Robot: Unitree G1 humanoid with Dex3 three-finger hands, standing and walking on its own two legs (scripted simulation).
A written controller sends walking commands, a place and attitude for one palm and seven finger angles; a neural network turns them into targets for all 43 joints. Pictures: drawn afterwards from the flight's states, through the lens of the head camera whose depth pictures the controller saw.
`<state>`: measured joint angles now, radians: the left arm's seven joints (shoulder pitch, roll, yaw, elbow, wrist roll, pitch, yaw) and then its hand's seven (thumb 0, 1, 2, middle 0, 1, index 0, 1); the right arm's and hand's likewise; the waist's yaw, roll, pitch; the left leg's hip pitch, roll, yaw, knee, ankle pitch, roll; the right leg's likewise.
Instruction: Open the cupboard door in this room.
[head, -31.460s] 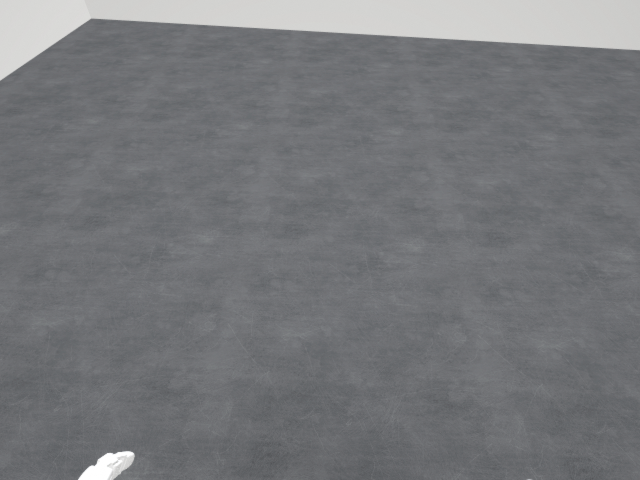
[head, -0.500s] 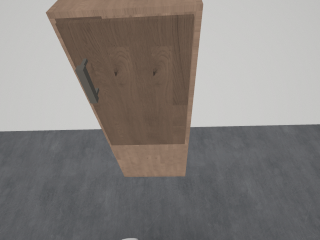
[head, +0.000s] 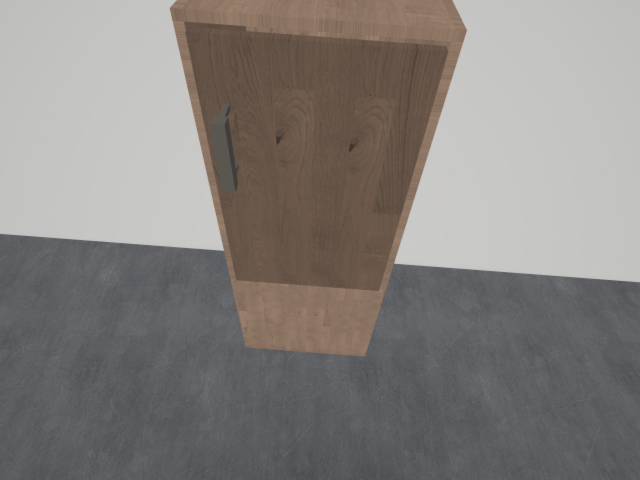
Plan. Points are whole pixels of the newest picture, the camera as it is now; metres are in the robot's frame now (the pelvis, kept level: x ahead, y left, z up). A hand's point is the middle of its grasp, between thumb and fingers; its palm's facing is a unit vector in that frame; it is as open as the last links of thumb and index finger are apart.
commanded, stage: come to a stop and stand still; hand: left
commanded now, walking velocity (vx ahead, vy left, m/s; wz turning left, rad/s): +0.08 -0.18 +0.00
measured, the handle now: (227, 148) +0.58 +0.21 +0.08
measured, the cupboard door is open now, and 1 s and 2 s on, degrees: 0 0 0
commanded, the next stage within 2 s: look again from close up in 0.68 s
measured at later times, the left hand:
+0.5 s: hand out of the picture +0.07 +0.16 -0.17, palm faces +0.03 -0.97 -0.22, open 7.3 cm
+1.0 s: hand out of the picture +0.01 +0.18 -0.18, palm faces +0.03 -0.98 -0.19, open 7.4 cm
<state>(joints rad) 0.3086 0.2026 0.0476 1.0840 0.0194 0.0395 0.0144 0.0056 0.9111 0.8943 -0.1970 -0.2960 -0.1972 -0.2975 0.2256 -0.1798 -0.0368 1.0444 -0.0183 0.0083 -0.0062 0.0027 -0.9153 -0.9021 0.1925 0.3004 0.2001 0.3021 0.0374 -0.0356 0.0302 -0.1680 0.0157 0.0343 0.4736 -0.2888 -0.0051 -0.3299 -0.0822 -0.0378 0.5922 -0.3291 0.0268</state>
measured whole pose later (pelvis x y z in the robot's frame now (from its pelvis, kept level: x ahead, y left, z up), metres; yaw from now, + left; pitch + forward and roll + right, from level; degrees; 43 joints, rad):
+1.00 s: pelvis +0.01 +0.01 +0.00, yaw +0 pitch -2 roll -1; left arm 0.30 0.13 0.00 1.11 0.02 0.00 0.03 0.01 0.92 0.89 -0.20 -0.30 -0.20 -0.30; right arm 0.26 -0.18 -0.01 1.04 -0.02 -0.01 -0.03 0.01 -0.93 -0.90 0.19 0.30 0.20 0.30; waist 0.01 0.03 0.03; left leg -0.19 0.01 0.05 0.55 -0.32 0.02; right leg -0.21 -0.02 -0.07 0.52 -0.26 0.00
